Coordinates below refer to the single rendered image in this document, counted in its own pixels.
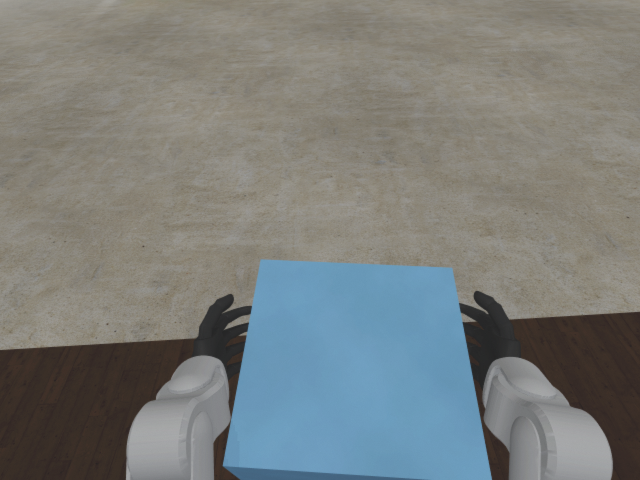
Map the carton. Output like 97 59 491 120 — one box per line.
223 259 492 480

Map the right robot forearm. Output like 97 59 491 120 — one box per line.
482 357 613 480

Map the robot left hand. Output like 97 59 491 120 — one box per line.
191 294 252 381

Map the left robot forearm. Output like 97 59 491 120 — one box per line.
126 355 231 480

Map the robot right hand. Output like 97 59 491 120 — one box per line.
459 291 521 391

